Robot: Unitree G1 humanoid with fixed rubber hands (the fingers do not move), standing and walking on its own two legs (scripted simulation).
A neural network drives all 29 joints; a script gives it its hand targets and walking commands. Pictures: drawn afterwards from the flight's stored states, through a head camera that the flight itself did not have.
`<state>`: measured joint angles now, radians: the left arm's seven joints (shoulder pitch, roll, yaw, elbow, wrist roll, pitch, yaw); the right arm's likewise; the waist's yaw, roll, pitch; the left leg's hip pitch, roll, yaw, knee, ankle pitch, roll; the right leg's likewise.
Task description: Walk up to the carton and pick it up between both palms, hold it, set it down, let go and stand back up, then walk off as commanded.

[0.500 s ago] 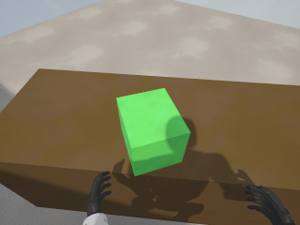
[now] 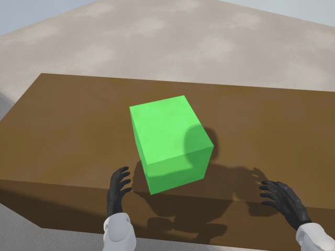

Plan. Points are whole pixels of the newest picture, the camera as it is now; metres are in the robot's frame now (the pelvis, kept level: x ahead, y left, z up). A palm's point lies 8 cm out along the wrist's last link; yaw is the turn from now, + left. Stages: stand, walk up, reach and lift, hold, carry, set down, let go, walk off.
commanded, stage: reach and lift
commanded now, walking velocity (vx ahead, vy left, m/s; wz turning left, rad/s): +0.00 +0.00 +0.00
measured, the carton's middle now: (167, 143) +0.43 +0.07 -0.05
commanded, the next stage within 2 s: none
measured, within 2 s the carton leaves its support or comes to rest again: neither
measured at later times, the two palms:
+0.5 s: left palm (110, 182) +0.24 +0.18 +0.04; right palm (280, 182) +0.30 -0.22 +0.02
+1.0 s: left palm (110, 158) +0.29 +0.20 +0.06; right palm (260, 142) +0.39 -0.17 +0.05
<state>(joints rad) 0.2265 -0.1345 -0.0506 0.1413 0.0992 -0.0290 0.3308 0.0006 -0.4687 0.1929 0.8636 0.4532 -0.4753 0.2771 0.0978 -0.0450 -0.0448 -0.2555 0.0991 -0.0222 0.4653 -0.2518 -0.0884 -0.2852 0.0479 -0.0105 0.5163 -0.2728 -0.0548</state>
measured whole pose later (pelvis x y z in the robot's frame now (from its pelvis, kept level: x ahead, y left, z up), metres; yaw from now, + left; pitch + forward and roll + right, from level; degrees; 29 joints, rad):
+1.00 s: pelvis -0.01 +0.00 +0.01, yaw +0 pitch +6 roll +0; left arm -0.25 -0.13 0.13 0.21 0.07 0.25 0.29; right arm -0.54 -0.42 0.20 0.90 0.39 -0.17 0.14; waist 0.15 0.00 -0.04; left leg -0.30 0.12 -0.02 0.34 -0.16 -0.09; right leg -0.31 0.07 -0.01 0.35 -0.16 -0.06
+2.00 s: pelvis -0.01 +0.00 +0.00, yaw +2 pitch +17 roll -1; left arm -0.77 -0.08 0.23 0.76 0.02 0.13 0.27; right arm -1.10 -0.36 0.15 1.34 0.32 -0.05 0.08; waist 0.27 0.04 -0.18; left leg -0.54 0.12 -0.02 0.38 -0.14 -0.10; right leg -0.51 0.07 -0.03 0.35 -0.14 -0.06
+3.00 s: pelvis -0.01 -0.01 -0.02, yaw +3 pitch +26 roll -1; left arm -0.77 -0.17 0.39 1.00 0.17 -0.25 0.28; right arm -1.10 -0.23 -0.08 1.56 0.02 -0.36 0.03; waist 0.22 0.00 -0.22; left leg -0.82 0.13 0.01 0.57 -0.19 -0.08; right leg -0.78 0.07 -0.04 0.56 -0.22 -0.07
